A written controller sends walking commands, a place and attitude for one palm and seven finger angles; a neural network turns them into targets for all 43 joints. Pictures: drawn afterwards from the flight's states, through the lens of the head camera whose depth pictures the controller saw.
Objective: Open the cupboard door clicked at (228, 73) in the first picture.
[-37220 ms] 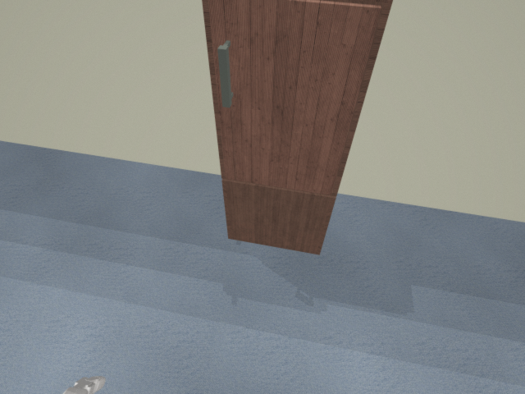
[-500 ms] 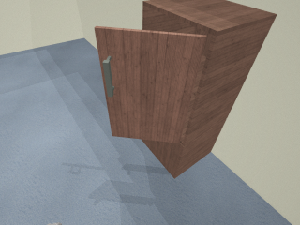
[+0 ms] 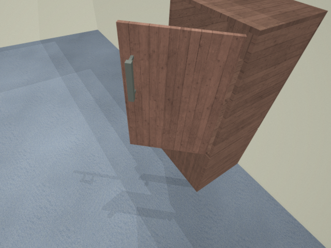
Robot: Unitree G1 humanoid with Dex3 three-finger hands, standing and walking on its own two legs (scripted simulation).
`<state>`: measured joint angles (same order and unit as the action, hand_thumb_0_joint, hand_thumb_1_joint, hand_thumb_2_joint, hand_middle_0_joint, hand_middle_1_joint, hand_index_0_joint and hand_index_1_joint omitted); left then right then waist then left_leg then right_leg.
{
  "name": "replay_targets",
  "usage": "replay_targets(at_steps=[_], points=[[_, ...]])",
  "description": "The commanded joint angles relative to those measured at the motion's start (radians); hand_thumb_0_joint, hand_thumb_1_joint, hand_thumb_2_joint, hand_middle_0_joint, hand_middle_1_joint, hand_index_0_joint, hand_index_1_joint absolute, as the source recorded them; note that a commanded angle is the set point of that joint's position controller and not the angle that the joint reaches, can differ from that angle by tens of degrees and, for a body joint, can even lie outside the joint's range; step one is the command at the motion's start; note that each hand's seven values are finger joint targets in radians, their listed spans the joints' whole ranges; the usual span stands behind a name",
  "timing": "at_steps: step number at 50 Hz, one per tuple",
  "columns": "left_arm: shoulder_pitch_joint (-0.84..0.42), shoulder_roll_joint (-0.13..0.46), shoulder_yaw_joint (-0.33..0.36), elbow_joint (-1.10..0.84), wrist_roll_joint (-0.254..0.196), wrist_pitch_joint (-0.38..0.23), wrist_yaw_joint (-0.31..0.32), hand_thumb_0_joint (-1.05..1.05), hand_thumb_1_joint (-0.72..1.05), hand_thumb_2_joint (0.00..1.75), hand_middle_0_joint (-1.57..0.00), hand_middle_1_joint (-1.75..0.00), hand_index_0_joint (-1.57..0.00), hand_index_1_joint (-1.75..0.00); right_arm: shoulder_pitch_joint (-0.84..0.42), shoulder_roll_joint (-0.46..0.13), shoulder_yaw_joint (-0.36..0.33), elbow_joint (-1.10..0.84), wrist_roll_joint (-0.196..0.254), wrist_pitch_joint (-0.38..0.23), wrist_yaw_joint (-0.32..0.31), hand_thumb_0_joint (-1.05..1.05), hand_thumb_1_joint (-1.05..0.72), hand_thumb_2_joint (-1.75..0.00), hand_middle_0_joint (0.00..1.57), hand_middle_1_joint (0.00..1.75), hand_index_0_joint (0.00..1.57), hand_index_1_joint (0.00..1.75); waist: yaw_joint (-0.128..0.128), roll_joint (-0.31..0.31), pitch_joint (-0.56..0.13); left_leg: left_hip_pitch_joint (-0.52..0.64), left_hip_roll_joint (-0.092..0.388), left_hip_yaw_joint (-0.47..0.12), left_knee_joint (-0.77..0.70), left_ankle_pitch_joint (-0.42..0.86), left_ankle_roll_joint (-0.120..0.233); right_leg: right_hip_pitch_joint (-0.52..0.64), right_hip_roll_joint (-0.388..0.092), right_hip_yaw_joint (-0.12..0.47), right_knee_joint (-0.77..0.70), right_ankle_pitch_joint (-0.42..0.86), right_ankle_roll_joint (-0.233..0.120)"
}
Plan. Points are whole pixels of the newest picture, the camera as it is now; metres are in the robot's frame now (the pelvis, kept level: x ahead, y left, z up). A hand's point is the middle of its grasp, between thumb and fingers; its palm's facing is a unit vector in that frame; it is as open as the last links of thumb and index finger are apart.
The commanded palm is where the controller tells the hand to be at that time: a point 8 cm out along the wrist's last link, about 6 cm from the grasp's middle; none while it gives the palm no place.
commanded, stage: look again from close up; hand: left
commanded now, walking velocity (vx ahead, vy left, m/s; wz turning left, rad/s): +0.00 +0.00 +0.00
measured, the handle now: (131, 79) +0.63 +0.17 +0.07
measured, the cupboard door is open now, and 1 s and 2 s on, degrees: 48 48 48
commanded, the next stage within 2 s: shuffle to correct the standing spot in 0.12 s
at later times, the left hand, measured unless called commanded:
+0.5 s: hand out of the picture +0.02 +0.17 -0.18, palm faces +0.01 -0.99 -0.17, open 7.4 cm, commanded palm none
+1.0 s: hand out of the picture +0.11 +0.19 -0.18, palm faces -0.04 -0.97 -0.23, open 7.3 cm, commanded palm none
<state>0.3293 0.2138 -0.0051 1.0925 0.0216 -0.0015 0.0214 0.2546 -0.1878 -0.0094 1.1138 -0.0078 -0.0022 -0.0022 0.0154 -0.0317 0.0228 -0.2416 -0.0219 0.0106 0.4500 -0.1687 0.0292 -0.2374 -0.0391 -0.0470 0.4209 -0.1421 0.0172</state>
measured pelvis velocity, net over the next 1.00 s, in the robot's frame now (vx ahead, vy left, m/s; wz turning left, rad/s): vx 0.06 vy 0.01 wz -0.07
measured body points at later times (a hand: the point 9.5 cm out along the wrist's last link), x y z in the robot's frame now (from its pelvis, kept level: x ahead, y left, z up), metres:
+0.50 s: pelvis +0.04 +0.00 +0.00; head +0.04 +0.02 +0.45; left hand +0.02 +0.23 -0.17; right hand +0.04 -0.23 -0.16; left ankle +0.05 +0.10 -0.74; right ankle +0.06 -0.13 -0.74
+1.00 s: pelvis +0.06 +0.01 -0.01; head +0.08 +0.02 +0.44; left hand +0.11 +0.25 -0.16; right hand +0.06 -0.22 -0.16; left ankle +0.05 +0.10 -0.74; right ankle +0.06 -0.13 -0.74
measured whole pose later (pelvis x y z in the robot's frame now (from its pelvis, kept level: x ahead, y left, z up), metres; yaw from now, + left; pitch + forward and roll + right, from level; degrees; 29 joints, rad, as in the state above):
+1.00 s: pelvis +0.06 +0.01 -0.01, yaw -4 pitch -1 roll -1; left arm 0.25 0.18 0.01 1.01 0.01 0.00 0.07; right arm 0.25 -0.15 -0.03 1.06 0.00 0.00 -0.03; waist -0.01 -0.01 0.07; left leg -0.22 0.00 0.08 0.56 -0.32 0.04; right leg -0.24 -0.03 0.01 0.53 -0.27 0.04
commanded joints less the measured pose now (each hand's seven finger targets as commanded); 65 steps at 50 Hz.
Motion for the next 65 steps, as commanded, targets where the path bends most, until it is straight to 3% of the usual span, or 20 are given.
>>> replay_targets(at_steps=[1, 11, 13, 17, 23, 27, 29, 31, 33, 34, 37, 45, 46, 47, 48, 51, 56, 59, 62, 65], points=[[0.042, 0.108, 0.028, -0.037, 0.005, -0.019, 0.012, 0.0, 0.9, 0.9, -0.2, -0.3, -0.2, -0.3, 0.004, -0.159, -0.04, -0.052, -0.001, -0.02, -0.013, 0.0, -0.9, -0.9, 0.2, 0.3, 0.2, 0.3, -0.008, 0.05, 0.049, -0.11, 0.124, -0.146, -0.191, -0.257, 0.004, 0.038, -0.073, 0.095, -0.081, -0.143, -0.03], [0.034, 0.099, 0.024, -0.03, 0.003, -0.026, 0.015, 0.0, 0.9, 0.9, -0.2, -0.3, -0.2, -0.3, -0.012, -0.146, -0.036, -0.044, 0.002, -0.022, -0.013, 0.0, -0.9, -0.9, 0.2, 0.3, 0.2, 0.3, -0.013, 0.03, 0.034, -0.039, 0.118, -0.119, -0.165, -0.131, -0.003, 0.036, -0.083, 0.098, -0.094, -0.086, -0.031], [0.055, 0.054, 0.015, -0.015, 0.002, -0.021, 0.015, 0.0, 0.9, 0.9, -0.2, -0.3, -0.2, -0.3, 0.013, -0.102, -0.024, -0.028, -0.004, -0.016, -0.013, 0.0, -0.9, -0.9, 0.2, 0.3, 0.2, 0.3, -0.016, 0.027, 0.023, -0.025, 0.113, -0.102, -0.166, -0.205, -0.012, 0.028, -0.078, 0.112, -0.106, -0.158, -0.027], [0.083, 0.056, 0.031, -0.029, 0.01, -0.005, 0.006, 0.0, 0.9, 0.9, -0.2, -0.3, -0.2, -0.3, 0.028, -0.102, -0.032, -0.038, -0.011, -0.005, -0.012, 0.0, -0.9, -0.9, 0.2, 0.3, 0.2, 0.3, -0.004, 0.042, 0.095, -0.088, 0.116, -0.1, -0.163, -0.415, 0.002, -0.038, -0.056, 0.137, -0.082, -0.344, -0.042], [0.121, 0.055, 0.045, -0.038, 0.004, -0.02, 0.0, 0.0, 0.9, 0.9, -0.2, -0.3, -0.2, -0.3, 0.058, -0.071, -0.023, -0.046, -0.008, -0.026, -0.012, 0.0, -0.9, -0.9, 0.2, 0.3, 0.2, 0.3, 0.0, -0.024, 0.074, -0.074, 0.087, -0.043, -0.049, -0.293, 0.006, -0.017, -0.089, 0.206, -0.079, -0.326, -0.086], [0.125, 0.048, 0.054, -0.046, 0.002, -0.02, 0.001, 0.0, 0.9, 0.9, -0.2, -0.3, -0.2, -0.3, 0.101, -0.056, -0.022, -0.044, -0.006, -0.032, -0.015, 0.0, -0.9, -0.9, 0.2, 0.3, 0.2, 0.3, -0.008, -0.008, 0.12, -0.081, 0.081, -0.033, -0.018, -0.261, 0.011, -0.046, -0.088, 0.205, -0.049, -0.318, -0.102], [0.11, 0.017, 0.047, -0.046, 0.002, -0.02, 0.006, 0.0, 0.9, 0.9, -0.2, -0.3, -0.2, -0.3, 0.129, -0.052, -0.016, -0.03, -0.001, -0.041, -0.023, 0.0, -0.9, -0.9, 0.2, 0.3, 0.2, 0.3, -0.017, 0.049, 0.111, -0.009, 0.124, -0.066, -0.056, -0.051, 0.024, -0.057, -0.046, 0.128, 0.032, -0.096, -0.076], [0.122, -0.016, 0.033, -0.031, 0.001, -0.023, 0.018, 0.0, 0.9, 0.9, -0.2, -0.3, -0.2, -0.3, 0.155, -0.062, -0.013, -0.006, 0.003, -0.05, -0.037, 0.0, -0.9, -0.9, 0.2, 0.3, 0.2, 0.3, -0.01, 0.111, 0.024, 0.082, 0.174, -0.076, -0.042, 0.398, 0.035, 0.015, -0.028, 0.05, 0.105, 0.099, -0.043], [0.144, -0.012, 0.029, -0.009, -0.008, -0.021, 0.032, 0.0, 0.9, 0.9, -0.2, -0.3, -0.2, -0.3, 0.145, -0.064, -0.012, 0.002, 0.007, -0.048, -0.053, 0.0, -0.9, -0.9, 0.2, 0.3, 0.2, 0.3, -0.004, 0.096, -0.01, 0.131, 0.162, -0.044, 0.02, 0.733, 0.012, 0.08, -0.045, 0.066, 0.073, 0.275, -0.033], [0.143, 0.012, 0.033, -0.01, -0.009, -0.02, 0.036, 0.0, 0.9, 0.9, -0.2, -0.3, -0.2, -0.3, 0.148, -0.064, -0.018, -0.001, 0.01, -0.044, -0.058, 0.0, -0.9, -0.9, 0.2, 0.3, 0.2, 0.3, -0.007, 0.067, 0.003, 0.132, 0.15, -0.036, 0.03, 0.777, -0.003, 0.096, -0.054, 0.069, 0.073, 0.387, -0.033], [0.115, 0.021, 0.042, -0.037, -0.01, -0.005, 0.044, 0.0, 0.9, 0.9, -0.2, -0.3, -0.2, -0.3, 0.144, -0.054, -0.035, -0.015, 0.013, -0.024, -0.063, 0.0, -0.9, -0.9, 0.2, 0.3, 0.2, 0.3, -0.016, 0.046, -0.01, 0.144, 0.147, -0.019, 0.03, 0.692, -0.009, 0.081, -0.071, 0.074, 0.103, 0.45, -0.029], [0.042, 0.009, 0.048, -0.094, -0.003, 0.01, 0.036, 0.0, 0.9, 0.9, -0.2, -0.3, -0.2, -0.3, 0.077, -0.047, -0.051, -0.044, 0.002, -0.01, -0.05, 0.0, -0.9, -0.9, 0.2, 0.3, 0.2, 0.3, -0.009, 0.079, -0.028, 0.077, 0.166, -0.055, -0.025, 0.359, 0.024, 0.062, -0.053, 0.087, 0.089, 0.194, -0.031], [0.041, 0.012, 0.046, -0.091, -0.001, 0.009, 0.035, 0.0, 0.9, 0.9, -0.2, -0.3, -0.2, -0.3, 0.065, -0.046, -0.049, -0.046, 0.001, -0.011, -0.046, 0.0, -0.9, -0.9, 0.2, 0.3, 0.2, 0.3, -0.008, 0.059, -0.032, 0.069, 0.157, -0.05, -0.028, 0.302, 0.019, 0.067, -0.057, 0.097, 0.075, 0.2, -0.034], [0.069, 0.079, 0.042, -0.072, 0.0, -0.001, 0.066, 0.0, 0.9, 0.9, -0.2, -0.3, -0.2, -0.3, -0.01, -0.107, -0.043, -0.139, 0.021, -0.023, -0.038, 0.0, -0.9, -0.9, 0.2, 0.3, 0.2, 0.3, 0.003, 0.026, -0.047, 0.069, 0.173, -0.021, 0.146, 0.472, -0.014, 0.037, -0.105, 0.111, 0.059, 0.431, -0.029], [0.023, 0.092, 0.043, -0.116, -0.004, -0.013, 0.057, 0.0, 0.9, 0.9, -0.2, -0.3, -0.2, -0.3, 0.042, -0.069, -0.04, -0.153, 0.005, -0.019, -0.025, 0.0, -0.9, -0.9, 0.2, 0.3, 0.2, 0.3, -0.022, 0.006, -0.096, 0.027, 0.118, -0.025, 0.084, 0.138, -0.017, 0.073, -0.103, 0.127, 0.094, 0.214, -0.062], [-0.036, 0.07, 0.027, -0.135, -0.005, -0.01, 0.032, 0.0, 0.9, 0.9, -0.2, -0.3, -0.2, -0.3, 0.015, -0.076, -0.025, -0.181, -0.009, -0.026, -0.018, 0.0, -0.9, -0.9, 0.2, 0.3, 0.2, 0.3, -0.011, 0.155, -0.009, -0.027, 0.147, -0.096, -0.046, 0.033, 0.018, -0.006, -0.036, 0.089, 0.098, -0.085, -0.057], [-0.044, 0.082, 0.013, -0.132, 0.0, -0.008, 0.012, 0.0, 0.9, 0.9, -0.2, -0.3, -0.2, -0.3, -0.007, -0.118, -0.026, -0.208, -0.01, -0.02, -0.012, 0.0, -0.9, -0.9, 0.2, 0.3, 0.2, 0.3, -0.009, 0.038, 0.075, -0.093, 0.127, -0.111, -0.135, -0.256, 0.027, -0.026, -0.027, 0.106, 0.032, -0.183, -0.053], [-0.058, 0.107, 0.016, -0.14, 0.002, -0.012, 0.008, 0.0, 0.9, 0.9, -0.2, -0.3, -0.2, -0.3, -0.003, -0.137, -0.027, -0.204, -0.013, -0.018, -0.008, 0.0, -0.9, -0.9, 0.2, 0.3, 0.2, 0.3, -0.018, 0.05, 0.099, -0.084, 0.118, -0.104, -0.156, -0.3, 0.024, -0.064, -0.03, 0.12, 0.005, -0.229, -0.055], [-0.057, 0.121, 0.017, -0.139, 0.0, -0.019, 0.005, 0.0, 0.9, 0.9, -0.2, -0.3, -0.2, -0.3, 0.0, -0.148, -0.024, -0.195, -0.011, -0.02, -0.006, 0.0, -0.9, -0.9, 0.2, 0.3, 0.2, 0.3, -0.021, -0.014, 0.067, -0.05, 0.105, -0.081, -0.128, -0.263, 0.021, -0.071, -0.047, 0.151, -0.035, -0.266, -0.056], [-0.065, 0.137, 0.019, -0.135, -0.002, -0.027, 0.003, 0.0, 0.9, 0.9, -0.2, -0.3, -0.2, -0.3, 0.005, -0.154, -0.021, -0.177, -0.009, -0.026, -0.006, 0.0, -0.9, -0.9, 0.2, 0.3, 0.2, 0.3, -0.027, -0.008, 0.043, -0.006, 0.1, -0.066, -0.109, -0.195, 0.018, -0.076, -0.058, 0.167, -0.056, -0.253, -0.06]])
